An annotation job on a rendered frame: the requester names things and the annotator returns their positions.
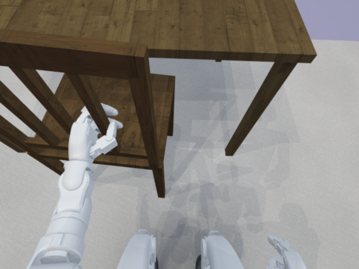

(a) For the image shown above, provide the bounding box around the robot right hand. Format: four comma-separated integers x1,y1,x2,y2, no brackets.
265,235,307,269

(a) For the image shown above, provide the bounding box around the right robot shin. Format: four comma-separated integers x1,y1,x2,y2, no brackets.
201,231,219,269

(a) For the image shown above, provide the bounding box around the robot left hand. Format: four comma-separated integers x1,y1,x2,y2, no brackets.
68,103,123,165

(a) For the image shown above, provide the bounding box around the right robot thigh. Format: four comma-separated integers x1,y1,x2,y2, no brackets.
201,235,244,269

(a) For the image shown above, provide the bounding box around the left robot forearm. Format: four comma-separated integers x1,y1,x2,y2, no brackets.
26,160,95,269

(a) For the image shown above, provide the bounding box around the chair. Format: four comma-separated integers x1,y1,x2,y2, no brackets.
0,29,175,198

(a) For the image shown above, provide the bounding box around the table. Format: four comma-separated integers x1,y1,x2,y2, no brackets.
0,0,317,156

